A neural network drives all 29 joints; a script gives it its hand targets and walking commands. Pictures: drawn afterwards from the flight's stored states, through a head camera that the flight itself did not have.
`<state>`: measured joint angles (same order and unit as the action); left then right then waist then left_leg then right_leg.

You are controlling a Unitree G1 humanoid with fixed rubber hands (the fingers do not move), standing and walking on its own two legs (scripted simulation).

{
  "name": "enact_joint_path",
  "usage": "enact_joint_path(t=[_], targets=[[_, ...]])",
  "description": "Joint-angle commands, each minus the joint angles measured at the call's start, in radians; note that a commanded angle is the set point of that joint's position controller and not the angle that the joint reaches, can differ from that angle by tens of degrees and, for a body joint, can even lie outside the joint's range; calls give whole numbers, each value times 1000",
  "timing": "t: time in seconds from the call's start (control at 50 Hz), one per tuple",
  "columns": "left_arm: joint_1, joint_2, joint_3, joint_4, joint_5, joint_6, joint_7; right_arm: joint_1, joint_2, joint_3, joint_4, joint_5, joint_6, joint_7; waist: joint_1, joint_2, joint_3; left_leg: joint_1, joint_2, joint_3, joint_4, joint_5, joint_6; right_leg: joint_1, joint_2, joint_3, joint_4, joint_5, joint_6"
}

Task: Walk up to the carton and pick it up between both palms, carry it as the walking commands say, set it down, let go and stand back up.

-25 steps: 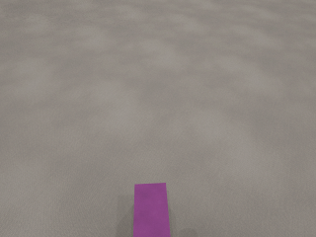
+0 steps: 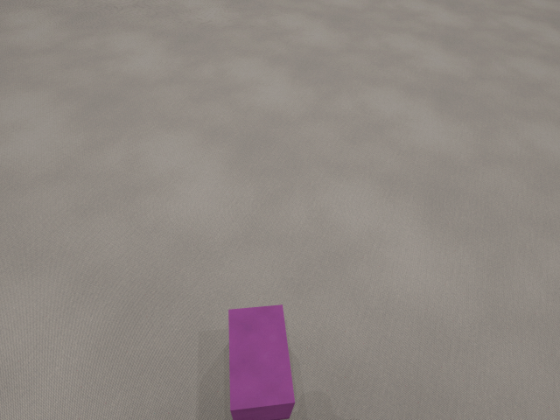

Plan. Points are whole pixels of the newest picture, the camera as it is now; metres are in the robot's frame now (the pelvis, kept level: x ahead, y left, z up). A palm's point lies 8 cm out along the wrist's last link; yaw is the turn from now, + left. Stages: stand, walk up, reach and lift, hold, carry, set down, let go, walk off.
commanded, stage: walk up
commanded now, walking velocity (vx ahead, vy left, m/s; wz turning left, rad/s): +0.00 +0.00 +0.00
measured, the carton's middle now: (259, 364) +0.41 +0.02 -0.66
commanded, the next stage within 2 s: stand in 1.94 s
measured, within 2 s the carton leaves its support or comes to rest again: neither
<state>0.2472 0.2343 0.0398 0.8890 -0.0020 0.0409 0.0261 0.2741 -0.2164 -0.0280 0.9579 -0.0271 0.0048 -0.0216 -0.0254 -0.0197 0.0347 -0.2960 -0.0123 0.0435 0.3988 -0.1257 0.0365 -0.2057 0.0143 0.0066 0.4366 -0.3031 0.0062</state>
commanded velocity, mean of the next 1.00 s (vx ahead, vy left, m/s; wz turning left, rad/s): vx -0.01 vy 0.03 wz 0.00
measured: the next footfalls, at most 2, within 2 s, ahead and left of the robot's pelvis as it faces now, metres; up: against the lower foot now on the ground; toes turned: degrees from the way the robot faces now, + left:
right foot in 0.56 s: -0.06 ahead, -0.12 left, +0.00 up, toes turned +0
left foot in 1.14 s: +0.02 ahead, +0.14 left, +0.00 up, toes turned +0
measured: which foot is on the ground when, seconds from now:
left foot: down 0.00-0.58, up 0.60-1.00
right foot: down 0.00-0.38, up 0.40-0.54, down 0.56-1.00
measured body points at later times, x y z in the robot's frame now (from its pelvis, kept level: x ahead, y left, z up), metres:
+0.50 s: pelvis -0.04 -0.01 -0.01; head -0.04 +0.00 +0.44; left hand +0.03 +0.25 -0.15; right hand +0.01 -0.26 -0.15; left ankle +0.03 +0.12 -0.74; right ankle -0.07 -0.11 -0.72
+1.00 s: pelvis -0.07 +0.00 +0.01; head -0.05 -0.04 +0.46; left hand -0.04 +0.25 -0.11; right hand -0.01 -0.24 -0.15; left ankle -0.09 +0.16 -0.68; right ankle -0.10 -0.11 -0.74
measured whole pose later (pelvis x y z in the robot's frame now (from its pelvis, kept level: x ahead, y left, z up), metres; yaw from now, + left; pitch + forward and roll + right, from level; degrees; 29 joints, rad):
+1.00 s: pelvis -0.07 +0.00 +0.01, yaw +1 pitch +3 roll +4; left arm 0.33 0.20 0.03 0.97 0.00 -0.02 0.03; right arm 0.22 -0.22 -0.03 0.97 -0.03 0.03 0.01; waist -0.03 0.01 -0.02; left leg -0.41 0.00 0.01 0.80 -0.35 0.00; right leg -0.16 -0.07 0.00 0.34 -0.23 -0.02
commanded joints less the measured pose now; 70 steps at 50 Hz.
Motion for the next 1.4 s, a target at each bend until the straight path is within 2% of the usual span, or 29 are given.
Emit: enact_joint_path(t=[0.0, 0.04, 0.12, 0.18, 0.3, 0.4, 0.44, 0.48, 0.5, 0.52, 0.54, 0.62, 0.68, 0.7, 0.72, 0.74, 0.84, 0.94, 1.02, 1.04, 1.06, 1.08, 1.1, 1.12, 1.14, 1.16, 1.24, 1.28, 1.38], targets=[[23, 131, 4, 1, 18, -31, -1, 2, -80, -11, -47, 2, -7, 23, 18, -128, 10, -17, 14, -89, 50, -151, -35, -22, -228, 245, -289, -126, -91], [-4, 118, 0, 6, 17, -40, -2, 52, -85, -13, -23, 3, -3, 30, 0, -160, 6, 17, 19, -82, 65, -99, -33, -28, -197, 173, -257, -81, -83], [14, 112, 4, 5, 6, -52, 10, 67, -79, -17, -13, 2, -19, 15, 3, -89, -35, 26, 53, -106, 17, -13, -38, 52, -187, 124, -139, 243, -78], [33, 145, 29, -21, -11, -28, 20, 81, -142, -39, -39, 22, -24, -7, 16, -39, -97, 49, 125, -123, 146, 399, -24, 59, -167, 27, 78, 582, -56], [24, 92, 22, -53, 9, 16, 20, 18, -173, -40, -73, 4, 20, -16, 33, 142, 34, -121, 227, -330, -32, 166, 55, -19, -45, -18, 148, 57, -31], [104, 82, 30, -30, 10, 33, 2, -117, -190, -50, -121, -9, 38, -19, 67, 228, 77, -285, 286, -363, -215, -255, 99, 36, -16, -17, 398, -170, -27], [137, 68, 17, -15, 16, 28, -3, -163, -176, -50, -125, -7, 47, -19, 87, 213, 104, -286, 236, -310, -221, -437, 71, 38, -35, -33, 302, -126, -34], [154, 72, 10, -4, 19, 14, -5, -160, -155, -40, -108, 17, 54, -15, 89, 124, 118, -186, 171, -273, -97, -371, 30, 5, -56, -14, 25, -52, -36], [175, 67, 1, 21, 39, -9, -4, -100, -106, -12, -80, 23, 55, -4, 91, -9, 22, -158, 59, -210, 5, -413, -5, 41, -120, 131, -215, -219, -61], [154, 136, 17, 9, 46, -24, -4, -54, -75, -6, -79, 20, 47, 2, 73, -199, 10, -209, -41, -107, 241, -347, -35, 37, -285, 394, -368, -351, -103], [56, 160, 15, -12, 37, -33, -8, -24, -72, 2, -64, 9, 38, 1, 40, -204, 34, -209, -14, -113, 321, -322, -43, -49, -346, 436, -386, -360, -115], [-12, 98, 5, -23, 8, -67, 4, -20, -107, -17, -10, 11, 15, 16, -6, -77, -68, -126, 11, -83, 401, -151, -56, 59, -227, 182, -201, 198, -99], [108, 104, 14, 31, 10, -81, 11, -30, -81, -3, -11, 21, 1, 12, 42, -71, -138, -208, 14, -70, 363, -238, -59, 304, -242, 125, -92, 763, -88], [163, 132, 32, 68, 26, -85, 14, -23, -93, -9, -1, 17, -8, 10, 71, -88, -145, -237, 20, -51, 357, -311, -64, 371, -268, 118, -53, 802, -86], [343, 215, 59, 110, 27, -76, 33, -38, -118, -33, -24, -1, 7, 23, 113, -9, -175, -411, 3, -56, 503, -378, -69, 502, -420, 307, -19, 754, -85], [338, 212, 59, 109, 23, -72, 39, -44, -122, -36, -32, -8, 10, 24, 103, -21, -150, -438, 52, -71, 528, -358, -74, 484, -449, 329, -19, 731, -96], [199, 141, 49, 93, 47, -74, 8, -78, -79, -33, -7, -16, 17, 37, 81, -140, 20, -365, 74, -58, 478, -170, -74, 208, -342, 268, -270, 38, -124], [181, 120, 27, 92, 44, -85, -10, -86, -40, 0, -4, 5, -19, 47, 76, -263, 5, -185, 49, 32, 257, -181, -75, 142, -267, 114, -302, -85, -158], [169, 116, 26, 96, 31, -80, -15, 27, -32, 8, 24, 19, -56, 33, 13, -204, -71, 54, 19, 105, -34, -83, -59, 129, -245, 31, -121, 63, -128], [192, 79, 20, 99, 23, -80, -14, 107, -55, 3, 48, 17, -70, 23, -5, -142, -144, 199, 45, 60, -70, -44, -40, 107, -195, -14, 13, 93, -97], [196, 48, 10, 86, 15, -87, -12, 183, -105, -12, 64, 10, -79, 12, -32, -8, -211, 339, 156, -95, -105, -55, -5, 5, -144, -52, 154, 37, -59], [152, 11, -13, 37, 17, -92, -16, 230, -197, -32, 70, -3, -76, 4, -54, 257, -192, 454, 370, -440, -161, 45, 65, -265, -52, -80, 345, -230, -16], [114, 18, -4, 21, 29, -71, -19, 225, -220, -40, 68, -11, -65, 3, -48, 222, -134, 436, 451, -527, -175, 26, 119, -376, -51, -4, 446, -323, -18], [90, 36, 5, 31, 25, -50, -22, 172, -202, -37, 45, -18, -63, -2, -20, 130, -58, 325, 465, -497, -182, 2, 120, -383, -86, 49, 516, -259, -20], [54, 23, 14, 8, 15, -36, -14, 47, -147, -9, 18, -1, -59, -20, 39, 169, 60, 142, 406, -341, -130, 495, 90, -289, -85, 47, 432, -214, -3], [91, 38, 7, 13, 8, -29, -15, -2, -119, -6, -1, 11, -61, -18, 43, 179, 68, 87, 340, -236, -123, 618, 100, -182, -70, 21, 414, -199, 7], [154, 13, -16, 77, 35, 5, -17, 31, -59, 16, 16, 5, -52, -8, 46, 160, 74, 141, 210, -108, -157, 404, 5, -141, -62, -37, 363, -53, 18], [143, 16, -8, 77, 27, 11, -10, 80, -48, 24, 28, 12, -47, -17, 42, 166, 37, 205, 212, -96, -104, 636, -29, -133, -61, -30, 326, -41, 23], [91, 20, -2, 52, 23, 27, -2, 118, -63, 12, 41, 5, -27, -26, 16, 148, 8, 223, 229, -148, -106, 478, -4, -103, -56, -20, 241, -54, 25]])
